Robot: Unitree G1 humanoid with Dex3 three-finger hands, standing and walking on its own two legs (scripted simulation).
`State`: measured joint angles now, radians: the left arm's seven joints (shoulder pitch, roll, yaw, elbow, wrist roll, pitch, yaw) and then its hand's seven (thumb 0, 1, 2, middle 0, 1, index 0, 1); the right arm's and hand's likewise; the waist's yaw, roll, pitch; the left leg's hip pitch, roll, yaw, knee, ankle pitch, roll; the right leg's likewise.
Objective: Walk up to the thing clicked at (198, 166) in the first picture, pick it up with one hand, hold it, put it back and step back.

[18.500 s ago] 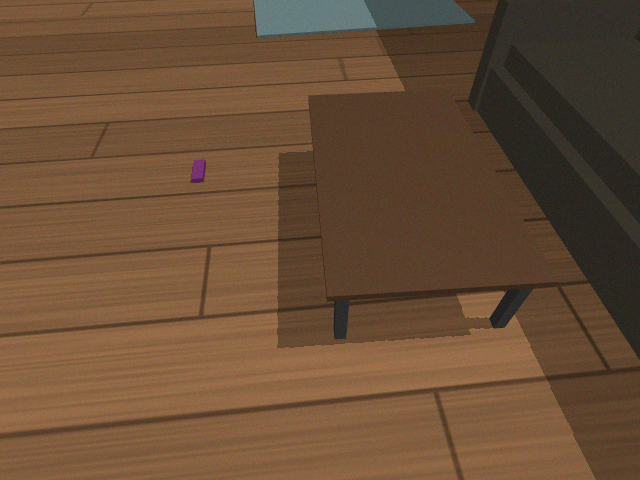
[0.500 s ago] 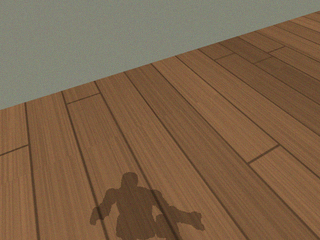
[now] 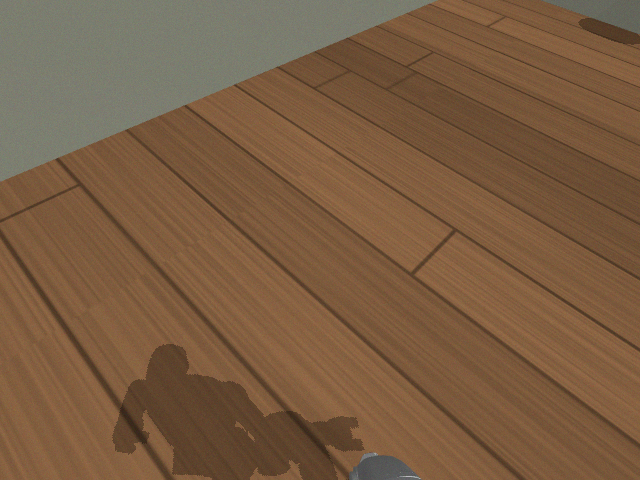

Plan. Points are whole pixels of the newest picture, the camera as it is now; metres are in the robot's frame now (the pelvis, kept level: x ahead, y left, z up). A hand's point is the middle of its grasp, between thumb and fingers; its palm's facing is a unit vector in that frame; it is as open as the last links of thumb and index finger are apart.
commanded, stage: walk up
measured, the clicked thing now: out of the picture -0.68 -1.32 -0.76
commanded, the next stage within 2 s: none
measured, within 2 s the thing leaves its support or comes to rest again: neither
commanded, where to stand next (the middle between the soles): +0.07 -0.04 m, yaw -132 degrees
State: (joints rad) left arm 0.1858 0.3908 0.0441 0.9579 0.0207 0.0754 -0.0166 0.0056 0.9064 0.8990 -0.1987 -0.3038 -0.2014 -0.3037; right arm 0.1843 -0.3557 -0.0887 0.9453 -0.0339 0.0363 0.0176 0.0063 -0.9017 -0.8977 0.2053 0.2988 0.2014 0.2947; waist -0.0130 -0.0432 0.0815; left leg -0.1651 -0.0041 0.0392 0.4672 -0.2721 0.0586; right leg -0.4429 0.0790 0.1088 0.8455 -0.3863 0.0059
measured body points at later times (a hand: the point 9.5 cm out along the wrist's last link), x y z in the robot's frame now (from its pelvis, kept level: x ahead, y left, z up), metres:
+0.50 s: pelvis +0.04 -0.01 -0.01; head +0.06 -0.05 +0.44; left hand +0.28 +0.22 -0.10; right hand +0.00 -0.32 -0.15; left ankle +0.03 +0.12 -0.67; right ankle +0.03 -0.10 -0.74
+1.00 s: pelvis +0.10 +0.03 +0.00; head +0.18 +0.01 +0.44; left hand +0.41 +0.14 -0.14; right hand -0.06 -0.26 -0.08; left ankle +0.20 +0.06 -0.74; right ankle -0.05 -0.06 -0.66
